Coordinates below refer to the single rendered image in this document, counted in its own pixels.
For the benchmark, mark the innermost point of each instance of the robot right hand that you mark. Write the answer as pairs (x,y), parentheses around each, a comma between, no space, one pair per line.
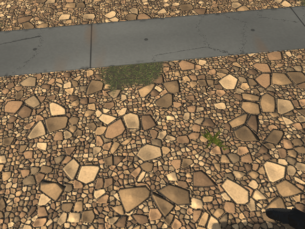
(293,217)

